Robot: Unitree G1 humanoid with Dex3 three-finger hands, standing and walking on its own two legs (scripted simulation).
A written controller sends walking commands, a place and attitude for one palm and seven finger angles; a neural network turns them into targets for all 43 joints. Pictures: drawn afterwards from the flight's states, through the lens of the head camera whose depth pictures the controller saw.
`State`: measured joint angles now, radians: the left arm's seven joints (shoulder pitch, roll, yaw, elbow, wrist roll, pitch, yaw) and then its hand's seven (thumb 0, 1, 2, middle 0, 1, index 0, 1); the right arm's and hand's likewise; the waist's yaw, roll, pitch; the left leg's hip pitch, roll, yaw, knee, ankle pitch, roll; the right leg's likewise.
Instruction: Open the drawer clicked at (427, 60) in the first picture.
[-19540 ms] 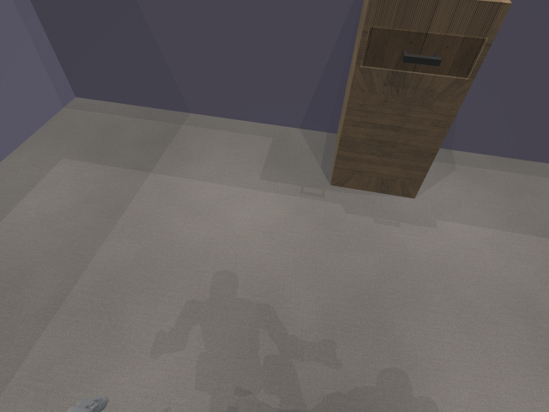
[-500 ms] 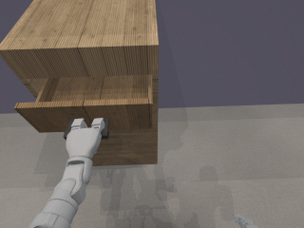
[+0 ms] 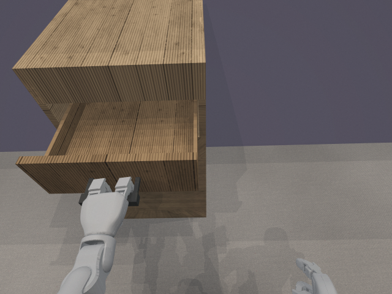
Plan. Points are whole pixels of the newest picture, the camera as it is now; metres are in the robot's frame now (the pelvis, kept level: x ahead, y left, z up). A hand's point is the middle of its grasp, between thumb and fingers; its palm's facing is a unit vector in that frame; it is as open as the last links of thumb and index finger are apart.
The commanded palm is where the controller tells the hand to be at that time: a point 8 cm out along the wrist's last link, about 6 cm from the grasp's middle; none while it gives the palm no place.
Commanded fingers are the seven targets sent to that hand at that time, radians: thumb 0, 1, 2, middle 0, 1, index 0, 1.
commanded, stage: pull the drawer open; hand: left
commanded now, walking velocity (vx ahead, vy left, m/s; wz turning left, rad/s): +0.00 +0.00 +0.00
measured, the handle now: (112, 191) +0.34 +0.21 -0.01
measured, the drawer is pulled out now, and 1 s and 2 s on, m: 0.19 0.29 0.30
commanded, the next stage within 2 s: open the thumb to release the handle in 1.42 s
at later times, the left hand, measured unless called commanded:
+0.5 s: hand (111, 242) +0.23 +0.19 -0.03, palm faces +0.00 -0.10 -0.99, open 5.7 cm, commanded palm +0.19 +0.20 +0.02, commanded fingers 0.00 0.90 0.90 -0.40 -1.35 -0.40 -1.35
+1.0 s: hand (105, 271) +0.18 +0.19 -0.03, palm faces -0.01 -0.12 -0.99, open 5.7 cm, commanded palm +0.13 +0.19 +0.02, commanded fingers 0.00 0.90 0.90 -0.40 -1.35 -0.40 -1.35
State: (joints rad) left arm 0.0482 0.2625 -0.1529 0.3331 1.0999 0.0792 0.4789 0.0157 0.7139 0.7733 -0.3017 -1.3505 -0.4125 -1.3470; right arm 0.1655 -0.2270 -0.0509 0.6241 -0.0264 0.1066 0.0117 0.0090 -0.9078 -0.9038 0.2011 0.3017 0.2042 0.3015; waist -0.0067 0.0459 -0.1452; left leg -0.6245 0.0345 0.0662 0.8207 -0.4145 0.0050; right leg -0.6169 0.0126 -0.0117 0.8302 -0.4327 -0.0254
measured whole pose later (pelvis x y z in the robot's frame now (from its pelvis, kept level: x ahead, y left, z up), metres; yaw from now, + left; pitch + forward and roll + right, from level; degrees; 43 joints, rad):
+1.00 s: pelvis -0.01 -0.01 -0.02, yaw +0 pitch +13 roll +1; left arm 0.50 0.28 -0.14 -0.06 1.10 0.02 0.52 0.03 0.70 0.76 -0.29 -1.35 -0.41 -1.35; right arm 0.12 -0.22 -0.01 0.53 -0.05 0.09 0.06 0.01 -0.91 -0.90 0.20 0.30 0.20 0.30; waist 0.04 0.04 -0.15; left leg -0.69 0.04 0.07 0.94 -0.47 -0.01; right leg -0.70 0.01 -0.01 0.98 -0.50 -0.04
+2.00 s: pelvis -0.02 -0.02 -0.02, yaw +2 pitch +12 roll +1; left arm 0.47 0.31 -0.10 -0.04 1.07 -0.01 0.50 0.00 -0.18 0.44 -0.29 -1.22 -0.34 -1.23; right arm 0.12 -0.23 -0.01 0.53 -0.06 0.08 0.02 0.01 -0.91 -0.90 0.20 0.30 0.20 0.30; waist 0.05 0.04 -0.14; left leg -0.72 0.03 0.03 0.95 -0.45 -0.02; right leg -0.71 0.01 -0.04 0.98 -0.49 -0.05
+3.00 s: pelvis -0.01 +0.00 +0.01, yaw +1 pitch +6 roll +1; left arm 0.45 0.34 -0.15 -0.20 1.01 0.07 0.37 0.00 -0.49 0.31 -0.32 -1.20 -0.35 -1.22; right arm 0.12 -0.22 0.00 0.55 -0.03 0.09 0.02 0.01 -0.91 -0.90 0.20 0.30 0.20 0.30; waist 0.08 0.07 -0.10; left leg -0.50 0.02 0.05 0.78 -0.39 0.00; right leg -0.49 0.01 -0.02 0.80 -0.42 -0.03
